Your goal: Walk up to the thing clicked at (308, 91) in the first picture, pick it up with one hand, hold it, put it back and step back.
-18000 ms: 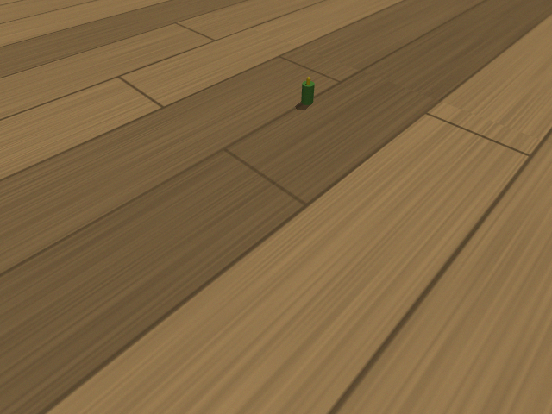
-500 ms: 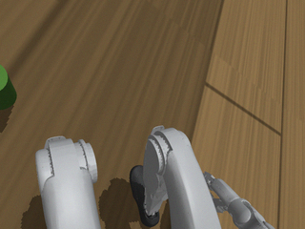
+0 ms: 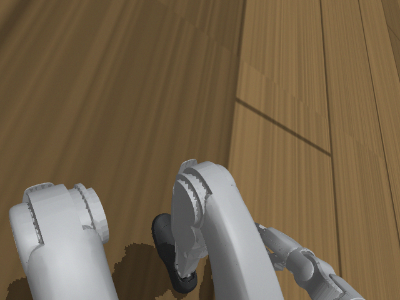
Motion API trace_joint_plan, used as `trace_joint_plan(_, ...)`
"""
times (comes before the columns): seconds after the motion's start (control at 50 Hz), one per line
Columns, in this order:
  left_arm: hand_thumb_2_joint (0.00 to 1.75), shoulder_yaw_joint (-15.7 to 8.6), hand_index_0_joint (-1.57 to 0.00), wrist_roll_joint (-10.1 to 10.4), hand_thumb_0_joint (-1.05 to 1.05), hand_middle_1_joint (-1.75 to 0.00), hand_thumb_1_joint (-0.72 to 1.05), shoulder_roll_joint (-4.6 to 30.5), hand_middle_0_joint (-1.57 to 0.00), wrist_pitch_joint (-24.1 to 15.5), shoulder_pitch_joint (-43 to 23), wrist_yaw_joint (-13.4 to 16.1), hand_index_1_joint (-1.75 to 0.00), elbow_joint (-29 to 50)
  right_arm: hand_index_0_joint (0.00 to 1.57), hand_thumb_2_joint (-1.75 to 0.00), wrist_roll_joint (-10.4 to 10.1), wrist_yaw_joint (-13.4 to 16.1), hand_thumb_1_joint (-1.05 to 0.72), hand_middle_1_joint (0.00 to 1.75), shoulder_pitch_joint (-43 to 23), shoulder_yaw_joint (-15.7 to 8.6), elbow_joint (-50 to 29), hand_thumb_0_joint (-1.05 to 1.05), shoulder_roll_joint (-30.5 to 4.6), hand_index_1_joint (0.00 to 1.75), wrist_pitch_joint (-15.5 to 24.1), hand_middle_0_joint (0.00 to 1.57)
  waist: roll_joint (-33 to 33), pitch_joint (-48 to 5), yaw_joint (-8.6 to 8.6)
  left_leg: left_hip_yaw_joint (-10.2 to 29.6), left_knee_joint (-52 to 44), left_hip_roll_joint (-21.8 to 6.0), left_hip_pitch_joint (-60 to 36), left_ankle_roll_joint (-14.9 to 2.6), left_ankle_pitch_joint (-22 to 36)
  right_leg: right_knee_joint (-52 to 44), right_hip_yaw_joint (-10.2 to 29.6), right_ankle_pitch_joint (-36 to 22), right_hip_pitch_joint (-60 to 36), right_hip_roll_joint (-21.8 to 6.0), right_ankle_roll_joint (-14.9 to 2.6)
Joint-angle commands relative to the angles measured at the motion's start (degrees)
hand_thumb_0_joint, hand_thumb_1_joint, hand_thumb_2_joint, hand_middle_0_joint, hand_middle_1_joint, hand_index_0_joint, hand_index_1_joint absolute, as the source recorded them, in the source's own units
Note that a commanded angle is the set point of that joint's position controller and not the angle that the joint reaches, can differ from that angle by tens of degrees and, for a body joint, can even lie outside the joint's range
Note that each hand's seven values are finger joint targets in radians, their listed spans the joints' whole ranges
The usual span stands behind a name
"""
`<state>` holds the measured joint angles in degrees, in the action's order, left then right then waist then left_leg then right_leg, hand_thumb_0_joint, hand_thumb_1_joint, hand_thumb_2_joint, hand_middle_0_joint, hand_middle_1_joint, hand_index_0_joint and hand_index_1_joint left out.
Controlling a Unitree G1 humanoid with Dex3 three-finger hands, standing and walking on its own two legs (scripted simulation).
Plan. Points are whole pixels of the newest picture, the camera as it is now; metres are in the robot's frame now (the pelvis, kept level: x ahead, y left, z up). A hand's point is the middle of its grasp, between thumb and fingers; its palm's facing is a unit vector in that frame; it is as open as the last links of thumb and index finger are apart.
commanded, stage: close in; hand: left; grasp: from the side
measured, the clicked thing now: out of the picture +0.46 +0.34 -0.19
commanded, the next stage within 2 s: close in 0.16 s
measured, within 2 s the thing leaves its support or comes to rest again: leaves its support in 1.40 s
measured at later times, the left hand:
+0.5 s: hand out of the picture +0.43 +0.34 -0.17, palm faces +0.49 -0.87 -0.01, open 15.3 cm
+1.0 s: hand out of the picture +0.45 +0.34 -0.16, palm faces +0.51 -0.86 +0.00, open 10.9 cm
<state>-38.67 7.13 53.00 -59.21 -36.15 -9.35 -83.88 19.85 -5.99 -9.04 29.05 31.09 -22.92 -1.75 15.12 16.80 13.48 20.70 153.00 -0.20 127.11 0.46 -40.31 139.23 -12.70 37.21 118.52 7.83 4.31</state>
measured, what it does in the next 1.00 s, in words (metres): stands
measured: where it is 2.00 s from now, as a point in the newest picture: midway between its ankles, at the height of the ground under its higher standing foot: (130, 291)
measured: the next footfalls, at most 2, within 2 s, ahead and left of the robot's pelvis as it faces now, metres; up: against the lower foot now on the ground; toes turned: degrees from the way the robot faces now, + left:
none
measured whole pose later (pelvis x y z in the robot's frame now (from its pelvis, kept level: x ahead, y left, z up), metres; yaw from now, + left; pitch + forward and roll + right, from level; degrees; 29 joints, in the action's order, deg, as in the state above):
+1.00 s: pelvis +0.00 +0.00 +0.00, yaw -2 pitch +11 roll -18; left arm -35.5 4.7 56.3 -59.9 -41.8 -0.2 -86.7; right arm 20.1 -5.9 -10.4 32.6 28.0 -22.4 -5.2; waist 17.2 18.8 15.5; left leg 22.5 152.9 -1.5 126.6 0.1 -40.7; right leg 137.4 -14.3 35.5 118.0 8.1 4.6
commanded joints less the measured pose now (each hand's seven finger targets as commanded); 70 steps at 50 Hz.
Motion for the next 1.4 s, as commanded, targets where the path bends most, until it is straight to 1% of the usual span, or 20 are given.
trace_joint_plan(0.0,0.08,2.63,-0.04,0.82,0.00,-0.08,-0.55,9.50,-0.04,-4.75,-11.86,0.80,-0.08,6.60,0.20,-0.91,0.32,0.83,-0.93,0.30,1.30,-6.65,-1.18,0.00,-20.20,0.30,-0.55,0.20,-30.36,-31.02,7.13,-2.54,-19.94,-4.68,-22.94,1.00,5.57,-8.75,-7.90,-8.68,-12.05,0.20,-4.18)
trace_joint_plan(0.02,0.07,2.75,-0.05,0.93,0.00,-0.08,-0.53,8.72,-0.04,-4.93,-11.44,1.03,-0.07,6.13,0.20,-0.91,0.39,0.72,-0.93,0.30,1.28,-6.45,-1.26,0.00,-20.04,0.30,-0.66,0.20,-30.21,-31.22,7.18,-2.21,-19.98,-4.71,-23.79,1.13,6.71,-8.60,-7.99,-9.61,-12.45,0.21,-4.11)
trace_joint_plan(0.16,0.11,0.24,-0.04,-0.61,0.00,-0.08,-0.50,13.64,-0.04,-6.71,-10.81,4.96,-0.07,6.56,0.20,-0.90,0.98,0.38,-0.91,0.30,0.34,-5.51,-1.62,0.00,-20.32,0.30,-1.79,0.20,-34.20,-29.43,5.01,-2.46,-20.10,-5.13,-24.02,1.67,7.78,-8.04,-7.97,-10.03,-13.34,0.31,-4.51)
trace_joint_plan(0.22,0.12,-0.41,-0.04,-1.20,0.00,-0.07,-0.46,14.09,-0.04,-7.43,-10.89,6.39,-0.07,7.97,0.20,-0.91,1.33,0.32,-0.91,0.30,0.26,-5.46,-1.65,0.00,-20.34,0.30,-2.31,0.20,-35.43,-30.48,5.50,-2.48,-20.02,-5.42,-25.75,1.89,10.50,-7.88,-8.12,-11.92,-14.53,0.22,-4.42)
trace_joint_plan(0.28,0.17,0.82,-0.09,-1.86,0.00,-0.09,-0.38,13.26,-0.11,-7.47,-11.08,6.69,-0.11,7.66,0.20,-0.91,1.43,0.35,-0.90,0.30,-0.38,-5.60,-1.94,0.00,-20.43,0.30,-2.58,0.20,-34.53,-30.00,6.53,-2.70,-19.69,-5.54,-24.68,1.61,8.91,-8.38,-8.22,-11.24,-14.22,0.30,-4.38)
trace_joint_plan(0.34,0.30,2.63,-0.28,-1.41,0.00,-0.28,-0.21,11.52,-0.30,-7.13,-12.77,6.47,-0.29,7.48,0.20,-0.90,1.45,0.41,-0.90,0.30,-0.03,-5.35,-1.55,0.00,-20.22,0.30,-2.59,0.20,-32.84,-30.38,7.96,-2.80,-18.93,-5.43,-23.76,1.13,8.32,-9.22,-8.12,-11.57,-14.82,0.50,-4.10)
trace_joint_plan(0.42,0.35,3.25,-0.33,-0.96,0.00,-0.32,-0.15,11.22,-0.33,-6.54,-14.10,6.68,-0.32,5.95,0.20,-0.90,1.31,0.53,-0.89,0.30,0.50,-5.27,-1.55,0.00,-20.49,0.30,-2.71,0.20,-31.02,-30.62,8.71,-2.28,-18.73,-5.51,-23.59,0.96,8.31,-9.44,-8.36,-11.73,-14.52,0.55,-3.95)
trace_joint_plan(0.6,0.50,2.22,-0.46,-1.50,0.00,-0.47,0.01,14.74,-0.46,-5.77,-14.22,8.13,-0.47,4.35,0.20,-0.90,1.02,0.59,-0.88,0.30,-0.11,-4.02,-2.85,0.00,-19.88,0.30,-3.35,0.20,-30.76,-29.86,7.25,-2.85,-18.70,-5.52,-21.45,0.64,7.09,-10.14,-8.33,-10.76,-15.40,0.91,-4.22)
trace_joint_plan(0.72,0.64,2.85,-0.61,-1.82,0.00,-0.62,0.13,14.16,-0.61,-5.54,-15.22,8.33,-0.63,5.51,0.20,-0.90,0.97,0.85,-0.88,0.30,-0.72,-3.89,-3.62,0.00,-19.96,0.30,-3.73,0.20,-32.05,-29.77,8.10,-2.34,-19.31,-6.08,-22.76,0.91,8.15,-9.85,-8.58,-11.66,-15.05,0.91,-4.23)
trace_joint_plan(0.78,0.71,2.23,-0.68,-1.90,0.00,-0.70,0.19,15.83,-0.68,-5.03,-16.05,8.25,-0.70,5.66,0.20,-0.89,0.71,1.12,-0.88,0.30,-0.12,-4.15,-3.30,0.00,-20.52,0.30,-3.99,0.20,-32.91,-29.77,8.30,-1.73,-19.88,-6.50,-24.15,1.12,8.83,-9.45,-8.56,-11.87,-14.10,0.69,-4.28)
trace_joint_plan(0.88,0.88,2.37,-0.86,-1.37,0.00,-0.91,0.19,15.61,-0.86,-4.68,-18.03,8.79,-0.91,6.53,0.20,-0.90,0.69,1.16,-0.89,0.30,0.12,-3.75,-3.69,0.00,-20.01,0.30,-4.06,0.20,-31.61,-30.62,8.48,-2.55,-18.95,-6.21,-22.42,0.51,7.80,-10.71,-8.22,-11.47,-15.54,0.96,-4.14)
trace_joint_plan(0.96,1.02,3.85,-1.01,-2.61,0.00,-1.08,0.22,15.11,-1.01,-4.59,-18.35,8.93,-1.08,5.46,0.20,-0.90,0.66,1.07,-0.89,0.30,0.25,-3.73,-3.27,0.00,-20.02,0.30,-4.43,0.20,-33.34,-27.97,8.94,-1.31,-20.80,-6.56,-23.05,1.06,5.40,-9.94,-8.86,-9.27,-12.81,0.69,-4.34)
trace_joint_plan(1.0,1.15,3.40,-1.05,-2.96,0.00,-1.19,0.26,16.27,-1.05,-4.59,-18.89,9.05,-1.21,6.27,0.20,-0.91,0.75,1.04,-0.91,0.30,0.36,-3.86,-3.36,0.00,-20.22,0.30,-4.45,0.20,-34.32,-28.95,8.82,-1.16,-21.07,-6.64,-24.35,1.32,6.27,-9.64,-8.84,-9.91,-13.10,0.63,-4.39)
trace_joint_plan(1.08,1.21,2.86,-1.11,-2.19,0.00,-1.27,0.23,15.91,-1.11,-4.05,-19.09,8.89,-1.29,7.86,0.20,-0.91,0.69,1.02,-0.91,0.30,0.83,-4.06,-3.08,0.00,-20.10,0.30,-4.51,0.20,-33.99,-30.45,8.34,-1.91,-20.18,-6.41,-24.54,1.08,8.18,-10.24,-8.40,-11.43,-14.55,0.66,-4.28)
trace_joint_plan(1.1,1.21,4.24,-1.13,-2.37,0.00,-1.28,0.21,15.33,-1.13,-3.81,-19.45,8.82,-1.30,7.52,0.20,-0.91,0.55,0.94,-0.91,0.30,1.47,-3.67,-2.03,0.00,-19.67,0.30,-4.54,0.20,-34.77,-29.45,8.56,-1.79,-20.69,-6.31,-23.75,1.10,7.16,-10.16,-8.40,-10.64,-14.14,0.60,-4.38)
trace_joint_plan(1.12,1.22,2.13,-1.13,-1.93,0.00,-1.29,0.20,17.27,-1.13,-3.98,-20.26,9.07,-1.31,10.13,0.20,-0.91,0.50,0.96,-0.91,0.30,1.30,-4.10,-2.84,0.00,-20.15,0.30,-4.44,0.20,-34.74,-31.26,8.02,-1.84,-20.42,-6.36,-24.76,1.10,8.43,-10.15,-8.31,-11.77,-14.76,0.70,-4.37)
trace_joint_plan(1.26,1.26,0.43,-1.22,-2.22,0.00,-1.37,0.17,18.57,-1.21,-2.05,-20.56,8.59,-1.39,18.08,0.20,-0.90,0.04,0.91,-0.91,0.30,4.09,-5.77,-0.38,0.00,-19.80,0.30,-5.08,0.20,-40.97,-36.16,6.13,-2.06,-21.78,-6.42,-30.97,2.22,14.12,-9.27,-7.78,-14.07,-14.44,0.12,-4.71)
trace_joint_plan(1.34,1.23,-0.86,-1.23,-1.92,0.00,-1.37,0.12,20.82,-1.23,-0.47,-22.65,7.82,-1.39,29.43,0.20,-0.91,-0.54,0.97,-0.91,0.30,5.61,-7.68,-0.57,0.00,-19.06,0.30,-5.20,0.20,-44.91,-42.71,4.35,-3.90,-22.02,-5.94,-33.79,2.17,16.56,-10.28,-5.97,-15.71,-16.54,-0.17,-5.16)
trace_joint_plan(1.36,1.23,1.24,-1.22,-1.87,0.00,-1.37,0.11,18.21,-1.22,0.41,-22.45,7.22,-1.39,28.80,0.20,-0.91,-0.85,0.97,-0.92,0.30,6.65,-7.84,0.76,0.00,-18.43,0.30,-5.43,0.20,-45.26,-41.90,4.60,-4.15,-22.78,-5.84,-33.40,2.21,15.70,-10.37,-5.70,-15.04,-16.10,-0.44,-5.32)
trace_joint_plan(1.38,1.23,0.63,-1.23,-1.69,0.00,-1.37,0.11,18.49,-1.22,0.93,-23.05,7.31,-1.39,32.12,0.20,-0.91,-0.96,0.95,-0.92,0.30,7.47,-8.52,0.67,0.00,-18.33,0.30,-5.53,0.20,-45.71,-43.36,4.21,-4.20,-23.38,-5.86,-34.05,2.30,15.80,-10.70,-5.61,-15.01,-16.13,-0.48,-5.39)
